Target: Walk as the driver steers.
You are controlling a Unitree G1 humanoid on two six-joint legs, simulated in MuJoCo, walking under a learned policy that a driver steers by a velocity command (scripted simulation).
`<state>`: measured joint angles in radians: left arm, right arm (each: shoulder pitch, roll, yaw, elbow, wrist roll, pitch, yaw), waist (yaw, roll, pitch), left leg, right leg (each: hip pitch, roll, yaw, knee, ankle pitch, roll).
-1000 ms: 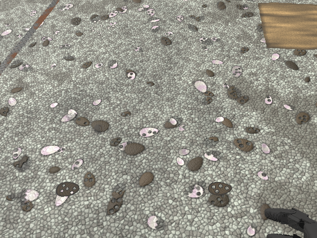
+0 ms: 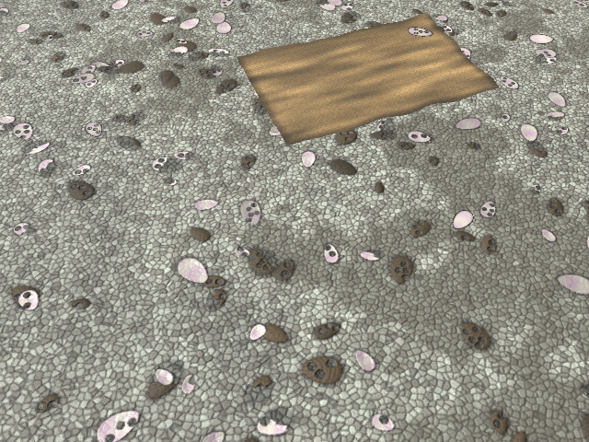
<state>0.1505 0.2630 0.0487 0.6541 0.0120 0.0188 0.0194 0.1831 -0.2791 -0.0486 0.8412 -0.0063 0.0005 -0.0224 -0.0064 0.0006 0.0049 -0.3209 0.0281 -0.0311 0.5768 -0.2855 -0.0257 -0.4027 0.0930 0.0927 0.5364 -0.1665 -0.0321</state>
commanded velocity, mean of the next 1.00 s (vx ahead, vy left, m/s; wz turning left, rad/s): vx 0.00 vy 0.00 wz -0.04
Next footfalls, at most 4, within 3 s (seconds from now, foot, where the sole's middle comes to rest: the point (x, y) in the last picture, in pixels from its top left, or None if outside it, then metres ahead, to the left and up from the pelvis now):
1.78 right None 0.17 -0.12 -0.77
2.28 left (257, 414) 0.55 0.11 -0.77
2.82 right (355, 298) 0.85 -0.14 -0.77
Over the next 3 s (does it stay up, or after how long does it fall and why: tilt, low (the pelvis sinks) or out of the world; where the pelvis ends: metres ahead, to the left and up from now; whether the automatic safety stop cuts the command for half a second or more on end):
stays up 0.77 -0.05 0.01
